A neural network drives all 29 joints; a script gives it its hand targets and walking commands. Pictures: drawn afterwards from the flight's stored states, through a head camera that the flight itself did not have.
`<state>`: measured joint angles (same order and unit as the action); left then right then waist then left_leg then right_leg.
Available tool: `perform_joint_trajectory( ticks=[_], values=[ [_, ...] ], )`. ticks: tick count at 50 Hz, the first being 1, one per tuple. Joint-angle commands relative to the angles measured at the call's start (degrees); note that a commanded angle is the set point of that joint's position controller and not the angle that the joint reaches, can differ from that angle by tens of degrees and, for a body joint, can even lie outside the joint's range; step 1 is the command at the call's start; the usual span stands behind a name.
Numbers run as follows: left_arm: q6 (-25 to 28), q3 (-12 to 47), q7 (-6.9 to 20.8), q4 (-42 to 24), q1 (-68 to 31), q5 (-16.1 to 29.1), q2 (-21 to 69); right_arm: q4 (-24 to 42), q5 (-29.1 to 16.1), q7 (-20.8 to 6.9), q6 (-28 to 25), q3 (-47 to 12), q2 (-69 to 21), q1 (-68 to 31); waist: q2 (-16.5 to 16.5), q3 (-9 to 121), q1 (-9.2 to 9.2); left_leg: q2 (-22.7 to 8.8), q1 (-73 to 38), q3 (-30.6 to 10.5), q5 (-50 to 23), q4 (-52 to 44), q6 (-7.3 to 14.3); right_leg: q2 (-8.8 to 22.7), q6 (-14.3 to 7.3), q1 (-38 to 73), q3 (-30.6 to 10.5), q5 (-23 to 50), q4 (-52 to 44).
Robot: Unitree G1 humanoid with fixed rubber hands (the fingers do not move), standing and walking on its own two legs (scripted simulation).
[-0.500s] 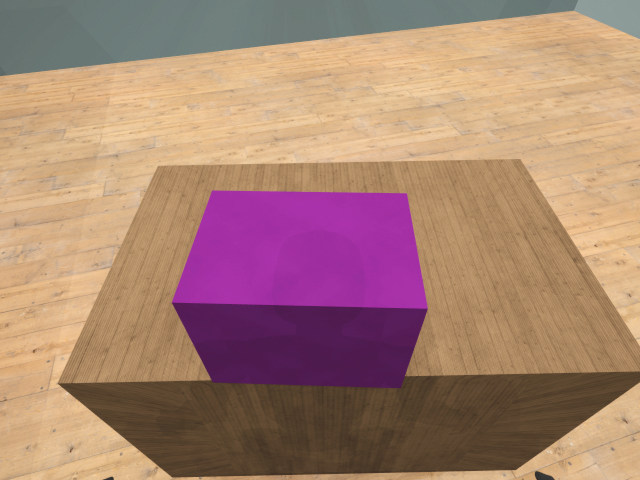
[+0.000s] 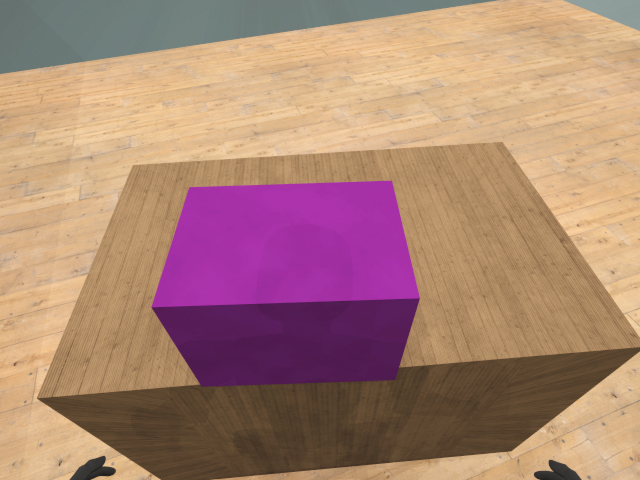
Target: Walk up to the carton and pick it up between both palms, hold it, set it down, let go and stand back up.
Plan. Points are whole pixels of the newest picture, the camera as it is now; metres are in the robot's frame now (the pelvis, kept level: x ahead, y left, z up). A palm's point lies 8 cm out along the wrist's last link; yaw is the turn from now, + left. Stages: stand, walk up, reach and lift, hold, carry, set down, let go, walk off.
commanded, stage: walk up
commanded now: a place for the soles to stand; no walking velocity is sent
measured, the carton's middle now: (294, 285) +0.41 +0.05 +0.00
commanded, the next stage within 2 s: none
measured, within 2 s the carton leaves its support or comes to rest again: neither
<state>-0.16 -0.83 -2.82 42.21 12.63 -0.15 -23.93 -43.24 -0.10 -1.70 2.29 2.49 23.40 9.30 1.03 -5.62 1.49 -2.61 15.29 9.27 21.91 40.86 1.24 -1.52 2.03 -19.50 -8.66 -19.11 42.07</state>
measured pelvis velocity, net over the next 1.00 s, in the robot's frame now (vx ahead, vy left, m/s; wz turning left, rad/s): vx -0.05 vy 0.03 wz -0.07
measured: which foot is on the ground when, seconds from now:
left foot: down 0.00-1.00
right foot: down 0.00-1.00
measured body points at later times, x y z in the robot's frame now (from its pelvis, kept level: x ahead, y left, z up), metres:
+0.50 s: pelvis -0.02 +0.01 +0.00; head +0.01 +0.00 +0.45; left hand +0.16 +0.32 -0.08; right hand +0.08 -0.32 -0.10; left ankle +0.00 +0.11 -0.71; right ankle +0.03 -0.13 -0.71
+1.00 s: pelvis -0.05 +0.03 +0.00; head -0.02 +0.01 +0.45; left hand +0.11 +0.35 -0.07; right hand +0.03 -0.30 -0.11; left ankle -0.03 +0.15 -0.72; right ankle +0.01 -0.11 -0.70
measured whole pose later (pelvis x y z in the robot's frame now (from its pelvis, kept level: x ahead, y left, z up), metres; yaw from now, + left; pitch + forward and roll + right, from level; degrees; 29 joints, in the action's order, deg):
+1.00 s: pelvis -0.05 +0.03 +0.00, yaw -4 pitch -3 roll +2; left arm -1.2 -2.4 -2.2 43.5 9.0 0.2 -24.4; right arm -42.8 1.3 -2.0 0.8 4.0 24.2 14.0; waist 0.9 -6.8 1.0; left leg 0.8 16.1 2.0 20.6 40.1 0.7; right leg 0.9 0.7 -25.0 -6.2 -25.8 47.1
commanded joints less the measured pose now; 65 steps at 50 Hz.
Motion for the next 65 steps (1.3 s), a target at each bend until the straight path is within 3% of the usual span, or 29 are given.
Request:
perform_joint_trajectory(
  ticks=[1, 3, 5, 7, 8, 10, 11, 14, 17, 22, 24, 28, 31, 33, 34, 37, 39, 43, 44, 45, 46, 48, 49, 50, 53, 57, 59, 62, 65],
  values=[
    [1.5, -3.6, -0.1, -5.6, -5.4, 0.4, -12.8, 4.7, 0.7, 0.3, -1.3, 4.3, 12.7, 0.5, -2.0, 4.3, 1.53, -8.3, -4.9, -11.8, -4.5, -12.6, 4.9, 4.6, -6.5, -5.5, -8.1, 5.9, -6.5],
    [0.8, -3.4, -0.5, -4.7, -2.0, 0.7, -12.0, 5.6, 1.2, 0.4, -2.1, 4.4, 13.9, -1.6, 0.4, 6.8, 0.33, -17.9, 0.6, -18.0, -11.3, -17.7, 11.4, -0.3, -3.5, 0.3, 3.5, -0.2, 5.1],
    [0.3, -3.9, -0.5, -4.1, 0.2, 0.0, -11.1, 5.7, 1.0, 0.2, -2.2, 3.2, 12.4, -6.2, 5.1, 3.3, -1.54, -17.7, 6.3, -16.7, -8.9, -18.8, 11.8, 0.5, -4.0, 2.0, 4.2, -8.7, 4.5],
    [0.8, -3.5, -0.2, -4.1, 1.1, 0.2, -12.2, 5.5, 0.3, 0.2, -2.3, 2.0, 9.4, -4.9, 0.1, 1.6, -2.7, -11.4, 7.2, -10.3, -10.7, -9.7, 6.7, 4.6, -5.4, 5.7, -2.7, 10.3, -6.9],
    [1.8, -3.0, 0.0, -4.1, 0.7, 0.4, -11.3, 4.9, 0.4, 0.1, -1.8, 2.5, 8.1, -4.1, -2.3, 4.8, -1.1, -5.2, 3.7, -6.3, -8.4, -3.0, 2.2, 10.6, -7.6, 4.0, -13.8, 13.8, -13.4],
    [1.9, -3.8, -0.2, -3.9, -1.0, -0.5, -15.6, 3.7, -0.6, 0.1, -0.6, 3.4, 10.4, 1.0, -10.8, 5.0, -0.37, 0.6, 2.4, -9.2, 7.0, 3.0, 0.7, 15.8, -14.9, 1.5, -25.1, 12.1, -18.0],
    [2.1, -4.1, -0.5, -4.5, -0.7, -0.9, -15.1, 3.5, -0.3, 0.0, -0.3, 3.4, 10.4, 1.7, -8.5, 7.0, 0.25, 0.0, 2.6, -10.5, 10.5, 3.3, 0.7, 16.3, -14.9, 1.9, -25.1, 11.9, -17.4],
    [1.4, -3.8, -0.2, -4.7, -6.3, 0.3, -14.6, 2.8, 0.0, 0.4, -2.4, 3.5, 10.7, 5.4, -5.7, 10.0, 2.75, -4.9, -8.2, -13.0, -10.4, -10.7, 2.3, 10.0, -8.6, -0.5, -9.7, 18.3, -10.8],
    [0.6, -2.6, -0.2, -2.3, -2.9, 1.3, -11.2, 3.9, 0.8, -0.1, -2.4, 4.2, 13.6, -1.6, -1.8, 8.3, -1.16, -12.0, 0.0, -16.2, -19.2, -14.6, 8.1, 1.6, -4.1, 5.7, 1.1, 10.7, -0.5],
    [0.7, -3.7, -1.3, -1.4, 0.6, 0.6, -12.0, 5.1, 0.9, -0.5, -1.0, 3.1, 11.2, -4.3, 8.8, 7.3, -2.16, -10.0, 3.6, -12.4, -16.3, -12.7, 7.5, 2.3, -4.8, 6.6, 1.4, 6.4, -1.5],
    [1.1, -3.3, -1.5, -0.6, -1.4, 0.2, -12.2, 5.0, 0.7, -0.4, -0.7, 3.5, 11.2, -2.0, 1.2, 7.2, -0.7, -8.4, 1.8, -11.0, -12.8, -9.9, 5.4, 4.6, -6.1, 4.0, -3.9, 8.9, -4.2],
    [0.8, -4.5, -1.2, -1.3, -3.3, -0.3, -15.3, 5.4, 0.7, 0.0, -0.3, 3.5, 11.9, -1.0, -1.3, 4.5, 0.39, -4.8, 1.1, -12.1, -2.9, -4.2, 4.1, 9.1, -9.5, -3.4, -11.3, 5.2, -9.6],
    [0.7, -4.0, -1.0, -2.3, -6.2, 0.2, -13.7, 6.2, 0.1, -0.4, -0.5, 4.3, 13.2, -1.8, 3.4, 2.9, 1.84, -12.0, 3.7, -15.6, 4.7, -17.4, 8.5, 1.5, -5.2, -3.5, -0.7, -3.9, -1.4],
    [0.3, -4.3, -1.0, -0.6, -2.6, 0.1, -12.5, 5.8, 1.0, -0.4, -1.0, 3.5, 12.4, -4.5, 5.4, 2.3, -1.71, -15.3, 13.0, -17.1, 3.3, -19.2, 10.7, -0.5, -3.8, 5.2, 5.6, -8.0, 5.9],
    [0.6, -3.7, -0.8, -0.2, -0.5, 0.2, -13.2, 5.7, 0.5, -0.1, -1.2, 3.0, 11.0, -5.2, 0.2, -0.3, -3.46, -13.5, 16.2, -16.3, 0.2, -14.7, 8.9, 1.4, -4.6, 7.9, 1.2, -7.5, -0.5],
    [1.7, -4.9, -0.7, -1.3, -3.7, -0.9, -17.2, 6.4, -0.3, -0.1, -0.3, 3.7, 10.2, -1.5, -9.3, 2.7, -0.37, 0.4, 4.3, -9.1, 4.0, 3.2, 1.2, 13.6, -12.0, -3.2, -22.2, -0.7, -19.8],
    [2.2, -5.2, -1.2, -2.9, -5.2, -1.3, -18.1, 5.4, 0.3, -0.9, 0.5, 4.6, 12.2, 0.0, -9.6, 2.6, -0.65, 0.8, 3.2, -11.4, 11.3, 13.3, 1.0, 18.5, -16.4, -9.3, -27.5, -11.2, -24.3],
    [1.2, -5.4, -1.0, -3.4, -6.7, -1.0, -15.5, 5.5, 1.6, -0.3, -0.8, 5.0, 10.3, 4.8, -10.6, 4.9, 0.14, 0.5, 4.0, -12.7, 7.4, 4.6, 2.0, 16.2, -15.3, -1.4, -18.1, 4.3, -17.1],
    [0.7, -5.1, -0.3, -4.1, -7.7, -0.4, -15.6, 4.5, 0.9, -0.1, -1.8, 4.8, 10.1, 7.1, -12.7, 9.1, 1.16, 1.4, -3.9, -10.1, 2.3, -7.4, 2.4, 11.9, -11.4, -1.2, -9.3, 2.0, -12.4],
    [0.2, -3.8, 0.1, -1.9, -7.2, -0.4, -11.0, 3.6, 1.6, 0.0, -2.5, 4.7, 10.5, 8.2, -6.6, 8.4, 1.04, -1.5, -7.8, -15.5, 3.0, -17.9, 2.9, 8.7, -7.2, -5.8, -4.6, -2.0, -5.8],
    [-0.1, -3.8, 0.8, -4.2, -8.4, 0.0, -8.9, 5.9, 1.4, 0.1, -2.9, 5.1, 14.1, 5.7, 2.9, 6.4, 1.42, -11.2, -4.9, -34.7, 9.2, -24.0, 6.8, 1.1, -2.9, -11.3, 3.6, -7.0, 6.0],
    [-0.2, -4.6, 0.4, -3.8, -4.7, 1.0, -12.2, 8.0, 1.6, 0.4, -3.7, 5.0, 15.2, -1.6, 4.6, 3.8, -1.55, -18.0, 5.9, -36.4, 7.2, -23.6, 14.7, 2.1, -1.7, -3.7, 5.5, -13.7, 10.8],
    [0.1, -4.8, 0.9, -2.4, -3.5, 0.6, -12.2, 7.1, 1.4, 0.7, -3.9, 4.8, 12.6, -0.9, 1.3, 3.2, -1.46, -15.6, 4.8, -30.7, -0.2, -19.5, 13.3, 2.8, -2.2, -2.7, 4.0, -12.9, 6.5],
    [0.9, -4.9, 1.0, -1.5, -3.5, 0.4, -11.4, 6.0, 1.3, 0.5, -3.4, 4.1, 11.5, -1.3, 3.7, 3.0, -2.25, -11.8, 3.7, -24.0, -8.4, -17.3, 10.0, 3.4, -2.9, 0.9, 5.2, -9.5, -0.8],
    [2.8, -4.2, 1.1, -1.9, -5.7, -0.7, -11.5, 4.4, -1.5, 1.0, -3.5, 2.0, 9.4, 4.0, 1.9, 9.2, -1.36, -3.9, 1.9, -15.6, -19.2, -7.4, 0.7, 9.7, -6.5, 11.2, -6.4, 15.8, -12.9],
    [1.9, -3.2, 2.1, -0.6, -9.5, 0.4, -11.3, 2.7, -1.1, 0.9, -3.2, 1.9, 11.2, 2.2, -0.5, 4.0, -0.98, -3.2, 0.2, -17.5, 3.4, -18.8, 1.7, 8.0, -4.9, 3.1, -1.2, -5.9, -18.2],
    [1.6, -3.1, 2.4, 1.3, -8.5, 0.9, -10.8, 1.9, -0.8, 1.0, -4.1, 2.0, 11.5, 1.2, -2.6, 1.4, -2.17, -5.3, 1.7, -19.2, -0.6, -20.1, 1.1, 7.0, -4.4, 4.4, -0.7, -2.5, -18.6],
    [1.7, -3.4, 2.4, 3.1, -8.1, 0.7, -12.1, 0.0, -1.2, 1.0, -5.3, 1.8, 10.7, 1.6, 3.8, 2.4, -1.54, -5.6, 2.9, -18.9, -5.1, -22.9, 1.1, 7.5, -3.4, 10.7, 1.7, 8.3, -17.6],
    [1.8, -3.1, 2.6, 7.1, -9.2, 0.3, -10.3, -0.9, -0.8, 1.0, -5.3, 1.7, 10.8, 0.0, -1.4, 4.2, -2.33, -6.0, 1.6, -18.7, -7.3, -24.6, 0.9, 7.5, -2.7, 12.9, 3.8, 9.6, -19.4]
  ],
)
